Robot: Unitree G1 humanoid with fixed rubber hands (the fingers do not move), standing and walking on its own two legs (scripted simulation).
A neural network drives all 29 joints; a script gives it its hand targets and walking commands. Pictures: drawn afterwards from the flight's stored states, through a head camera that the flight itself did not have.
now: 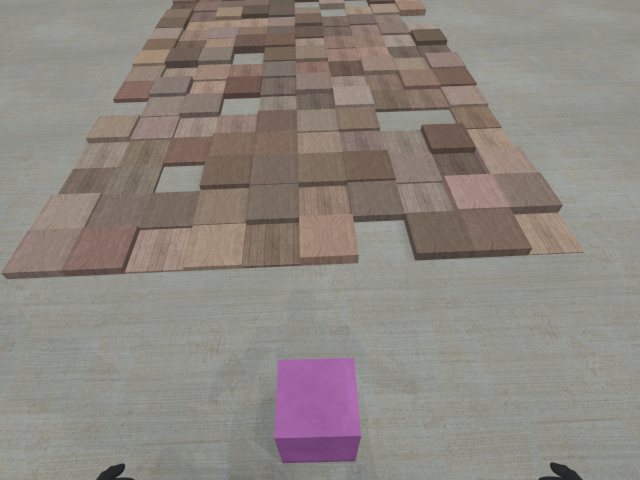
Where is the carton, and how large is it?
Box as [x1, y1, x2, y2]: [274, 358, 360, 462]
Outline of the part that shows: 353,358 278,360 274,438 282,462 343,461 355,459 360,438 360,427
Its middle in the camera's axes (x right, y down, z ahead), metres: +0.00 +0.48 +1.09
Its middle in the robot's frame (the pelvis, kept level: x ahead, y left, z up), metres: +0.42 +0.04 -0.66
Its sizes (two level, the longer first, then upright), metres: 0.210 0.200 0.250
